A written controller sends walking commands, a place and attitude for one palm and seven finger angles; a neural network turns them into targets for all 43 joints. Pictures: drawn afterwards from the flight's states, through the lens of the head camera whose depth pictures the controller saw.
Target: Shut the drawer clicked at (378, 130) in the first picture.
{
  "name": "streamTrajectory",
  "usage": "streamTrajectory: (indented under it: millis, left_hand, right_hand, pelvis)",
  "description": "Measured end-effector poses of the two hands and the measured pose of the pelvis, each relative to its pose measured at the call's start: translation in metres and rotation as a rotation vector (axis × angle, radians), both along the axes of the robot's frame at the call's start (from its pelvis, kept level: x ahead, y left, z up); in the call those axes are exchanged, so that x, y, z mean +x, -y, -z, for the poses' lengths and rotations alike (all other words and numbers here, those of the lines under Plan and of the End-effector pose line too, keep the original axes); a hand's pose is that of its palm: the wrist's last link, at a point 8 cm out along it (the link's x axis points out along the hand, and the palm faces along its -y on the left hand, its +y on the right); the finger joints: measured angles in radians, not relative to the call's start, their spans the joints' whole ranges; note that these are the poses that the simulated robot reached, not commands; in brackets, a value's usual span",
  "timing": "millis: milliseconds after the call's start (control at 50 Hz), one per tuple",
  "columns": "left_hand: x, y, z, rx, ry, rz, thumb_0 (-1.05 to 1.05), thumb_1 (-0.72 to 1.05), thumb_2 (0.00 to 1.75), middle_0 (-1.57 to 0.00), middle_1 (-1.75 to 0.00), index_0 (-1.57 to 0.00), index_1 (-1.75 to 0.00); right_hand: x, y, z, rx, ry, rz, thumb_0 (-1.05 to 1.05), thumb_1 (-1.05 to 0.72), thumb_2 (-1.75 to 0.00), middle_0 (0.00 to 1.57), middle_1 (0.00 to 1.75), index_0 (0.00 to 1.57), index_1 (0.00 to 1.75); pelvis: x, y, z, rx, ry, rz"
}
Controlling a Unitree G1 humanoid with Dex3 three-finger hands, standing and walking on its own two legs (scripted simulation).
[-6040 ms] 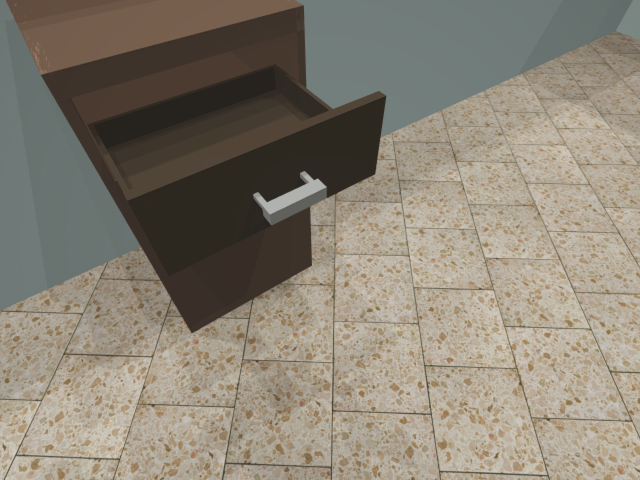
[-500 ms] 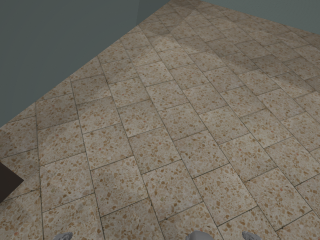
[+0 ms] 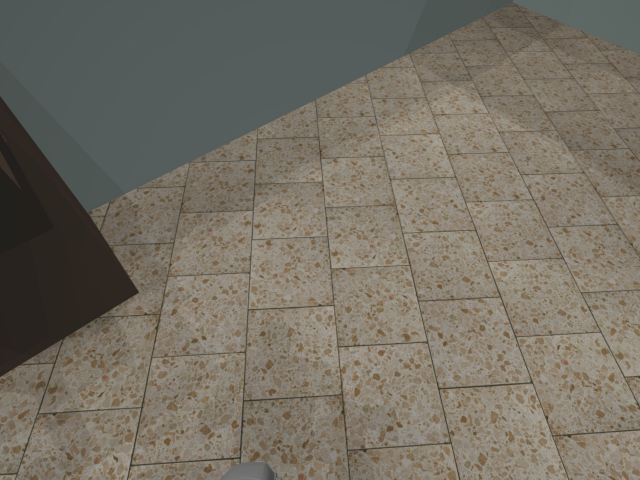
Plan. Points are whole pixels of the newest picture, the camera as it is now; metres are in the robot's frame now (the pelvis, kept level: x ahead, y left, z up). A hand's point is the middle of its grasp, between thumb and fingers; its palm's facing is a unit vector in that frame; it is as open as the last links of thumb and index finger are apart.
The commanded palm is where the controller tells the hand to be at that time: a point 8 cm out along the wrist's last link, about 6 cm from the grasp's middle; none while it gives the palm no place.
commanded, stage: turn to face it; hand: left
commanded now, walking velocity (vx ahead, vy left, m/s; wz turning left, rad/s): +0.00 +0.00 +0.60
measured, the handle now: out of the picture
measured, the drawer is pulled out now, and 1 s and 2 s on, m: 0.30 0.30 0.30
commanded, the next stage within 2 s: take the last steps up to it in 1.20 s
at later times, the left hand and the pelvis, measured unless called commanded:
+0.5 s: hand out of the picture +0.08 +0.23 -0.14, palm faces +0.29 -0.92 -0.28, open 7.3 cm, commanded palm none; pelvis +0.02 -0.01 +0.00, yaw +17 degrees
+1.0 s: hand out of the picture -0.11 +0.22 -0.19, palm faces +0.58 -0.78 -0.25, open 7.3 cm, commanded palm none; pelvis -0.01 +0.02 -0.01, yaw +33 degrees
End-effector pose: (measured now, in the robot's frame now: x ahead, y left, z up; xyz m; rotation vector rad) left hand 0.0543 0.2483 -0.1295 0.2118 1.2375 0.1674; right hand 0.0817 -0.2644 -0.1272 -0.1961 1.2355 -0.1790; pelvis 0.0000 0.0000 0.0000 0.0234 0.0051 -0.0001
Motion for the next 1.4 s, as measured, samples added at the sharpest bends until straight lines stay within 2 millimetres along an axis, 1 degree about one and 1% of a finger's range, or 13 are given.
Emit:
streamTrajectory:
  millis: [100,220,360,520,640,740,820,940,1020,1120,1200,1280,1400]
  left_hand:
    - [-0.031,-0.036,0.024,-0.003,-0.068,-0.105,0.00,0.91,0.90,-0.20,-0.30,-0.21,-0.30]
    - [-0.030,-0.052,0.009,-0.001,-0.031,-0.174,0.01,0.91,0.90,-0.20,-0.30,-0.20,-0.30]
    - [-0.011,-0.047,-0.008,0.015,0.069,-0.213,0.00,0.91,0.90,-0.19,-0.30,-0.20,-0.30]
    - [0.002,-0.018,-0.020,0.069,0.186,-0.248,0.00,0.91,0.90,-0.20,-0.30,-0.20,-0.30]
    - [-0.036,0.006,-0.027,0.067,0.144,-0.328,0.00,0.91,0.90,-0.20,-0.30,-0.21,-0.30]
    - [-0.076,0.016,-0.019,0.039,0.078,-0.412,0.00,0.91,0.90,-0.20,-0.30,-0.21,-0.30]
    - [-0.116,0.016,-0.007,0.010,0.023,-0.491,0.00,0.91,0.90,-0.20,-0.30,-0.21,-0.30]
    - [-0.181,0.001,0.025,-0.033,-0.071,-0.619,0.00,0.91,0.90,-0.20,-0.30,-0.21,-0.30]
    - [-0.202,-0.008,0.021,-0.042,-0.114,-0.664,0.00,0.91,0.90,-0.20,-0.30,-0.20,-0.30]
    - [-0.202,-0.017,0.008,-0.042,-0.065,-0.688,0.01,0.91,0.90,-0.19,-0.30,-0.20,-0.30]
    - [-0.195,-0.020,0.002,-0.033,-0.029,-0.696,0.00,0.91,0.90,-0.19,-0.30,-0.20,-0.30]
    - [-0.183,-0.019,-0.002,-0.023,0.006,-0.698,0.00,0.91,0.90,-0.19,-0.30,-0.20,-0.30]
    - [-0.158,-0.008,-0.009,-0.001,0.065,-0.687,0.00,0.91,0.90,-0.19,-0.30,-0.20,-0.30]
  right_hand:
    - [0.041,-0.025,-0.006,-0.043,0.082,-0.103,0.01,-0.91,-0.90,0.20,0.30,0.20,0.29]
    - [0.050,-0.045,-0.020,-0.053,0.077,-0.169,0.00,-0.91,-0.90,0.21,0.30,0.20,0.29]
    - [0.055,-0.049,-0.017,-0.019,0.049,-0.212,0.01,-0.90,-0.90,0.21,0.30,0.20,0.30]
    - [0.066,-0.022,0.012,0.024,0.014,-0.249,0.01,-0.90,-0.90,0.21,0.30,0.21,0.30]
    - [0.085,-0.015,0.009,0.027,-0.004,-0.318,0.01,-0.91,-0.90,0.20,0.30,0.20,0.29]
    - [0.101,-0.026,0.002,0.015,-0.016,-0.395,0.01,-0.91,-0.90,0.20,0.30,0.20,0.29]
    - [0.117,-0.051,-0.002,-0.005,-0.009,-0.476,0.01,-0.91,-0.90,0.20,0.30,0.20,0.29]
    - [0.139,-0.110,-0.007,-0.029,0.087,-0.606,0.01,-0.91,-0.90,0.20,0.30,0.20,0.29]
    - [0.134,-0.137,-0.019,-0.028,0.116,-0.649,0.01,-0.91,-0.90,0.20,0.30,0.20,0.29]
    - [0.121,-0.156,-0.025,-0.008,0.094,-0.678,0.00,-0.90,-0.90,0.21,0.30,0.20,0.30]
    - [0.109,-0.161,-0.022,0.013,0.070,-0.678,0.00,-0.90,-0.90,0.21,0.30,0.20,0.30]
    - [0.096,-0.153,-0.014,0.022,0.033,-0.664,0.00,-0.91,-0.90,0.21,0.30,0.21,0.30]
    - [0.081,-0.123,0.003,0.024,-0.045,-0.645,0.00,-0.91,-0.90,0.21,0.30,0.21,0.30]
  pelvis:
    - [0.003,-0.018,0.012,-0.010,0.000,-0.056]
    - [0.006,-0.024,-0.002,-0.039,0.001,-0.127]
    - [0.010,-0.017,-0.008,-0.042,-0.004,-0.206]
    - [0.016,0.014,0.005,-0.017,-0.005,-0.303]
    - [0.016,0.022,-0.003,-0.001,0.017,-0.386]
    - [0.014,0.019,-0.006,0.007,0.020,-0.452]
    - [0.008,0.010,-0.004,0.003,0.017,-0.500]
    - [-0.006,-0.015,0.012,-0.020,0.015,-0.563]
    - [-0.012,-0.025,0.003,-0.040,0.027,-0.586]
    - [-0.016,-0.033,-0.009,-0.051,0.031,-0.618]
    - [-0.017,-0.035,-0.012,-0.048,0.032,-0.641]
    - [-0.017,-0.032,-0.012,-0.040,0.031,-0.665]
    - [-0.012,-0.020,-0.008,-0.020,0.025,-0.691]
